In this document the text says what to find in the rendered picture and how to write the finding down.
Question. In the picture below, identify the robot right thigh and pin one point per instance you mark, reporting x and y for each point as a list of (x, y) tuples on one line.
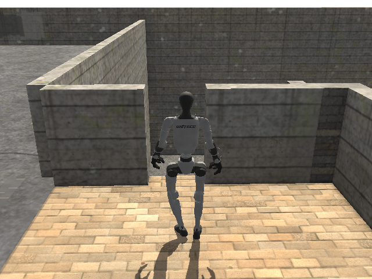
[(200, 175)]

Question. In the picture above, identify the left robot hand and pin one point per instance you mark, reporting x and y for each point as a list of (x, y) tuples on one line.
[(159, 160)]

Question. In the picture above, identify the left robot upper arm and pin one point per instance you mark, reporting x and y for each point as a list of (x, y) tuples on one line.
[(165, 131)]

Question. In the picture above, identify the right robot upper arm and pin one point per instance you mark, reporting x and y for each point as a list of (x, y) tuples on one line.
[(203, 122)]

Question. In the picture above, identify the right robot hand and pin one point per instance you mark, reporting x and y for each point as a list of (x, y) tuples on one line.
[(217, 165)]

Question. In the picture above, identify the robot right forearm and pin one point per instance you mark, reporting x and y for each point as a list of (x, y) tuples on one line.
[(214, 153)]

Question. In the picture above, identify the robot left forearm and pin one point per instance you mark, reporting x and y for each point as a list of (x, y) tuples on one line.
[(157, 151)]

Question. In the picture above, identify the robot torso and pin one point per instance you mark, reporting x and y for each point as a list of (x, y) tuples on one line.
[(185, 135)]

